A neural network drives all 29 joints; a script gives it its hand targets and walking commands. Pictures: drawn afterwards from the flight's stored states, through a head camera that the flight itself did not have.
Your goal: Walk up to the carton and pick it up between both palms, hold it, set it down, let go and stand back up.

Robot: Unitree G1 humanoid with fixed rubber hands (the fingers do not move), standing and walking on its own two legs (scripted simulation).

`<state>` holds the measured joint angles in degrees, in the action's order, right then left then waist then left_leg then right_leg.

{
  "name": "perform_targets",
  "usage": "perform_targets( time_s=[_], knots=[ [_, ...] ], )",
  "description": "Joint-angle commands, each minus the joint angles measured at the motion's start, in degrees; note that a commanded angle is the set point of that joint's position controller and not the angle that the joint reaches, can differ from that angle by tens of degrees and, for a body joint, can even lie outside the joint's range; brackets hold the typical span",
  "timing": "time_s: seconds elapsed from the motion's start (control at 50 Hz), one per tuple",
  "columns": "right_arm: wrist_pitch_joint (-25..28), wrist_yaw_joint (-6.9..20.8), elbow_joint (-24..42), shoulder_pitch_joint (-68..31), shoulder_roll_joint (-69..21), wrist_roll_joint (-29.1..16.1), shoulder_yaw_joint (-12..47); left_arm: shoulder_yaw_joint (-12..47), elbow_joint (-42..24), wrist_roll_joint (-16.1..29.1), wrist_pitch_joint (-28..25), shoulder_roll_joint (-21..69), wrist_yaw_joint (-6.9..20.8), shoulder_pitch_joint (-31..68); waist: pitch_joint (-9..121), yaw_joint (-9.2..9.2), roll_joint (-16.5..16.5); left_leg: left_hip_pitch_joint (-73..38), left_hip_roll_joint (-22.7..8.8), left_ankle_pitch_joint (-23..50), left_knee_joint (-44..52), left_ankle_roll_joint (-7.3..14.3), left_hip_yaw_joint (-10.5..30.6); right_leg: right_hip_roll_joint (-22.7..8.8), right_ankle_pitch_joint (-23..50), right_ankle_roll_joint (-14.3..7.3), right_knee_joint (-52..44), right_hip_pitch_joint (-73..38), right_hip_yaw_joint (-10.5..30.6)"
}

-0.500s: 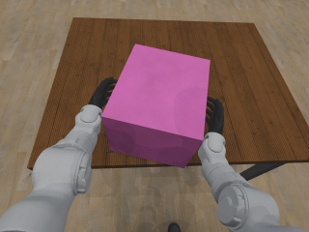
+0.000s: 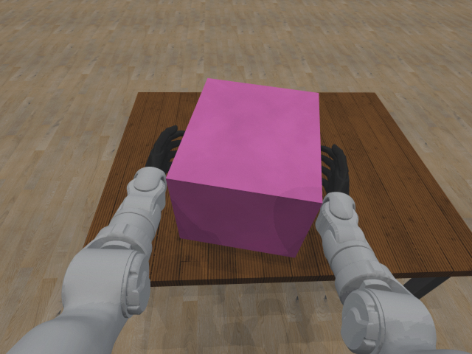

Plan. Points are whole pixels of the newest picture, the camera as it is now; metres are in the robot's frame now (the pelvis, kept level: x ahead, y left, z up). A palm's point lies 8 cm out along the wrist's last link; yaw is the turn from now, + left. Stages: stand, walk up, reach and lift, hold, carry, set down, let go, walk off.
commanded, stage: reach and lift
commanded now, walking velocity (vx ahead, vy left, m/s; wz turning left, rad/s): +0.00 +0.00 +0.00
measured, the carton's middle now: (249, 165) +0.46 -0.05 +0.07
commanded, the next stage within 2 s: none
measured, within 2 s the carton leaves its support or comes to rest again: neither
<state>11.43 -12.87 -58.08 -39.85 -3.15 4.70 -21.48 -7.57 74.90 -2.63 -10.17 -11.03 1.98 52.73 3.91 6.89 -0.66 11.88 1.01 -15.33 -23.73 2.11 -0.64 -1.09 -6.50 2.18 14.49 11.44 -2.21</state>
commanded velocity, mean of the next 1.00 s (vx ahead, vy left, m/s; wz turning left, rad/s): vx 0.00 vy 0.00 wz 0.00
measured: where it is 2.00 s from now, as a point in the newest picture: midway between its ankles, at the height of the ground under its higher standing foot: outside the picture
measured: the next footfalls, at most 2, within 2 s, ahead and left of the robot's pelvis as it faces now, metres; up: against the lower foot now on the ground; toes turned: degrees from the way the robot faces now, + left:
none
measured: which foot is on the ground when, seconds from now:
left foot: down 0.00-1.00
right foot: down 0.00-1.00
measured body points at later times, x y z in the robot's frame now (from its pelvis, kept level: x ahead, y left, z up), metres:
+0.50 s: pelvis -0.02 -0.03 +0.00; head -0.04 -0.01 +0.45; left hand +0.40 +0.11 +0.12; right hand +0.36 -0.21 +0.11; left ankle -0.04 +0.08 -0.75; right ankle +0.01 -0.15 -0.75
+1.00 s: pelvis -0.02 -0.03 +0.00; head -0.05 +0.00 +0.45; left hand +0.36 +0.13 +0.13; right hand +0.35 -0.20 +0.13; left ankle -0.04 +0.08 -0.75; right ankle +0.01 -0.15 -0.75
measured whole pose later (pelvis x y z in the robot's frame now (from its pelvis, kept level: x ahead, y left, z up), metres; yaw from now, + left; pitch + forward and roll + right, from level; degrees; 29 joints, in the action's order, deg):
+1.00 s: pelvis -0.02 -0.03 +0.00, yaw +2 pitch -7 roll -1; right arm -5.0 -8.6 -36.1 -30.9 0.2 -2.0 -10.3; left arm -14.9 18.6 -13.8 22.5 1.6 1.5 29.6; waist -2.5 2.9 -3.6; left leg 0.4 -0.2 -12.8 -19.8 0.2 1.2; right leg 0.2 -6.7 -0.1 14.5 1.3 -3.6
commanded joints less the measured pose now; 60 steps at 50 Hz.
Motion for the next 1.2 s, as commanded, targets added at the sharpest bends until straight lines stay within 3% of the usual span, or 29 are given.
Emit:
perform_targets(
  time_s=[0.0,0.1,0.2,0.3,0.36,0.44,0.54,0.72,0.8,0.88,0.94,1.06,1.18],
  knots=[
    [2.6,10.8,9.4,-38.1,-30.7,1.9,20.9,12.1,-18.6,-2.1,-3.6,40.8,7.9,36.7,27.8,0.80,7.4,-15.1,-3.1,46.0,-1.1,-10.6,1.8,4.0,15.7,-4.3,1.2,-9.7,-0.5],
    [1.5,11.7,16.4,-41.0,-32.6,-0.2,25.8,16.6,-24.3,0.5,-3.2,44.1,6.1,37.7,33.1,-0.66,6.4,-12.9,-2.2,41.1,-0.3,-9.4,1.6,3.7,17.2,-4.0,1.9,-12.2,0.5],
    [-2.9,11.5,22.1,-39.3,-34.4,-3.3,31.8,19.4,-30.5,2.4,-0.6,45.3,5.2,35.8,33.5,-1.41,4.5,-9.5,-0.9,34.7,0.9,-7.3,1.7,3.1,19.1,-3.3,2.9,-15.6,2.1],
    [-8.9,10.7,20.4,-33.4,-32.7,-4.7,32.2,14.3,-32.7,-0.5,5.9,40.7,7.0,30.6,22.4,-2.75,1.0,-5.0,0.4,21.7,5.9,-4.3,0.5,1.8,16.2,-1.8,2.5,-19.9,2.9],
    [-11.1,10.6,19.7,-31.7,-31.6,-5.2,31.3,10.4,-34.7,-3.4,10.7,38.7,8.2,27.5,17.8,-4.13,0.0,-5.0,0.8,17.9,8.0,-3.5,-0.4,1.7,14.3,-1.2,1.8,-21.3,2.6],
    [-11.4,10.9,24.3,-34.5,-31.0,-6.0,31.1,9.7,-39.9,-4.7,15.7,39.8,9.0,26.3,18.8,-4.72,-0.3,-6.7,1.2,19.3,7.9,-3.7,-1.2,2.3,15.5,-0.8,1.4,-22.7,1.5],
    [-10.0,11.9,30.9,-39.0,-30.1,-5.6,31.4,13.0,-45.9,-3.5,17.9,41.9,8.2,27.3,22.6,-4.61,-0.2,-7.9,1.2,19.5,7.3,-4.3,-1.5,2.9,15.0,-0.7,1.5,-22.3,0.3],
    [-10.9,13.2,24.6,-30.9,-23.6,-2.4,25.3,11.6,-50.2,-7.6,24.3,40.0,8.3,20.5,13.0,-3.07,1.8,-10.4,0.3,14.9,9.2,-5.4,-1.9,2.7,4.7,-1.0,-0.1,-18.2,-2.1],
    [-10.4,13.5,28.3,-31.1,-22.0,-3.9,26.6,13.2,-55.3,-7.6,26.9,40.2,8.4,17.6,15.0,-2.81,2.7,-12.7,0.4,21.0,7.2,-6.4,-1.8,3.2,8.2,-0.9,0.6,-19.2,-3.0],
    [-10.4,13.5,36.0,-32.1,-21.6,-7.5,32.1,17.5,-62.8,-6.1,29.1,41.3,7.4,14.5,19.5,-3.07,2.9,-15.6,0.7,30.5,4.0,-7.3,-1.0,4.2,14.9,-0.9,1.8,-20.7,-3.4],
    [-11.7,13.3,40.6,-31.3,-21.4,-10.0,36.3,19.8,-67.4,-5.5,31.2,41.2,6.8,11.6,19.7,-3.52,2.1,-15.6,0.9,32.8,3.2,-7.1,-0.4,4.5,17.3,-1.0,2.4,-21.6,-3.2],
    [-15.9,12.5,43.1,-28.6,-20.8,-11.8,38.8,19.2,-70.5,-6.5,35.9,38.8,7.4,7.8,12.8,-4.14,0.0,-10.5,1.4,22.4,6.2,-5.2,-0.6,3.5,13.7,-0.7,1.8,-22.4,-2.4],
    [-17.4,12.6,44.0,-30.3,-21.5,-11.4,36.7,19.1,-72.2,-6.1,37.8,38.6,8.0,11.0,12.7,-3.34,1.2,-8.4,1.6,14.7,8.0,-4.4,-1.0,2.6,8.8,-0.7,1.5,-21.3,-2.4]
  ],
)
